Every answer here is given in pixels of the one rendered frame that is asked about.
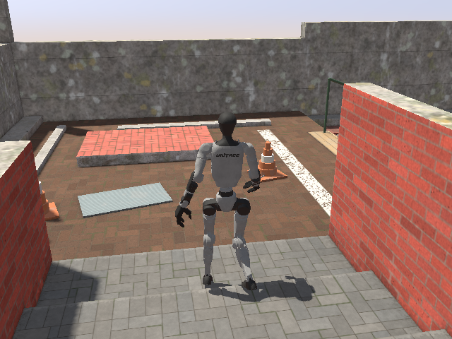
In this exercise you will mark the robot left hand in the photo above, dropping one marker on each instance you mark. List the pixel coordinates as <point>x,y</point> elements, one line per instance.
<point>178,214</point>

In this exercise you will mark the robot left foot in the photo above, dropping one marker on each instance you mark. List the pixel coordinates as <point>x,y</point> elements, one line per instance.
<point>207,279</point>

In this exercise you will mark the left robot forearm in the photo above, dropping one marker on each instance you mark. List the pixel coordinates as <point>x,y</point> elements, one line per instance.
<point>189,192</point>

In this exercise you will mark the left robot upper arm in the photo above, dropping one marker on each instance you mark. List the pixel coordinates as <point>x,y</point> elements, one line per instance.
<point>200,163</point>

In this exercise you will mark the right robot upper arm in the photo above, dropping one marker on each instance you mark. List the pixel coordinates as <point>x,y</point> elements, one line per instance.
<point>251,159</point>

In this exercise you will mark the right robot forearm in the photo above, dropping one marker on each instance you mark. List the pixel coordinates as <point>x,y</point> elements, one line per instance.
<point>256,182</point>

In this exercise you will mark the humanoid robot head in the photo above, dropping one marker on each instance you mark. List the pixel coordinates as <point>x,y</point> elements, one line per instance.
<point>227,122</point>

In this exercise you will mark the robot right hand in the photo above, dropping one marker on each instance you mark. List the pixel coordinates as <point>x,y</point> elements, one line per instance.
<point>248,184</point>

